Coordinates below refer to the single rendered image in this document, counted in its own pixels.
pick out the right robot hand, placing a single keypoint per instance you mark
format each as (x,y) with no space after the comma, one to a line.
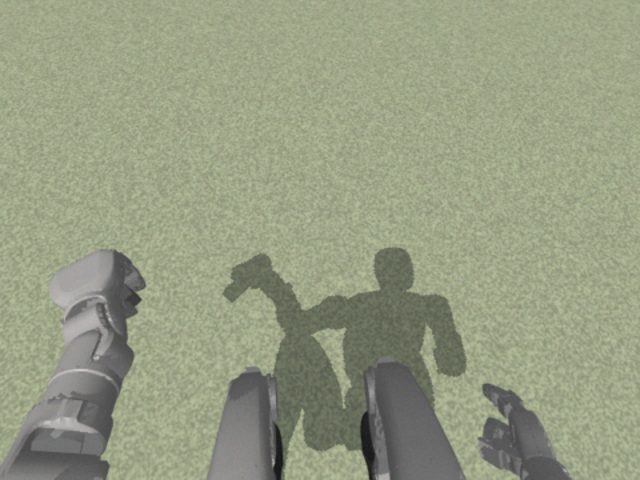
(507,446)

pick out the left robot arm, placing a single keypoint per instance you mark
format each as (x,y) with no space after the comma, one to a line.
(65,434)

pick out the right robot arm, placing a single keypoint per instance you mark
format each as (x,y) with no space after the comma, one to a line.
(543,468)

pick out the small box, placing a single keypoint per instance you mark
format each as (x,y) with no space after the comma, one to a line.
(126,294)

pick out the left robot hand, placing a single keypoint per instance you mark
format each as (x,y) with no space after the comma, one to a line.
(102,270)

